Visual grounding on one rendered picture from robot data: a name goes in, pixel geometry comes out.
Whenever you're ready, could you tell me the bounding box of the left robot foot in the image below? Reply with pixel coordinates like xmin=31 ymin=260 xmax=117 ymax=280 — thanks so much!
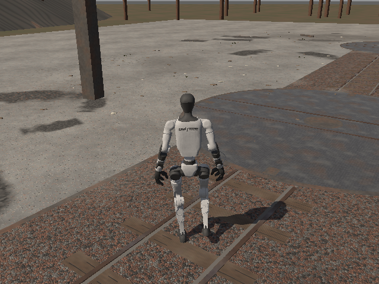
xmin=178 ymin=229 xmax=187 ymax=243

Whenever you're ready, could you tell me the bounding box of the robot foot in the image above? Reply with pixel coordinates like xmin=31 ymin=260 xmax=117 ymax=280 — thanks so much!
xmin=202 ymin=226 xmax=210 ymax=236
xmin=178 ymin=229 xmax=187 ymax=243

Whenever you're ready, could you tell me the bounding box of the left robot upper arm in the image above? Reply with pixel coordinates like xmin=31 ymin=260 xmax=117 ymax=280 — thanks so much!
xmin=161 ymin=120 xmax=176 ymax=153

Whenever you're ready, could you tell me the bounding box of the left robot hand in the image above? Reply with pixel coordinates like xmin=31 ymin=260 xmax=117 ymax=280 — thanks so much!
xmin=154 ymin=170 xmax=168 ymax=186

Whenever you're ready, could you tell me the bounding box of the right robot upper arm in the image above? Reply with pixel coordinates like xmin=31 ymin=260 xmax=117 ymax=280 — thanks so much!
xmin=200 ymin=118 xmax=217 ymax=151

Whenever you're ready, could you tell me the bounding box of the right robot foot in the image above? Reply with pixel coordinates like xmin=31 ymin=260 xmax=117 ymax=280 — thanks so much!
xmin=202 ymin=226 xmax=210 ymax=236

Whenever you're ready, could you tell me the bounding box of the left robot forearm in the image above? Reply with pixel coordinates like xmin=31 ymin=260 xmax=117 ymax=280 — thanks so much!
xmin=155 ymin=145 xmax=167 ymax=172

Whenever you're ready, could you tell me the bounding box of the right robot hand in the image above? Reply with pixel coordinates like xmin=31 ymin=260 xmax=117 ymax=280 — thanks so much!
xmin=211 ymin=167 xmax=225 ymax=181

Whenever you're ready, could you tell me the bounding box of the right robot forearm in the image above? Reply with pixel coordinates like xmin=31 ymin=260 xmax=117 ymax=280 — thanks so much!
xmin=211 ymin=143 xmax=223 ymax=169

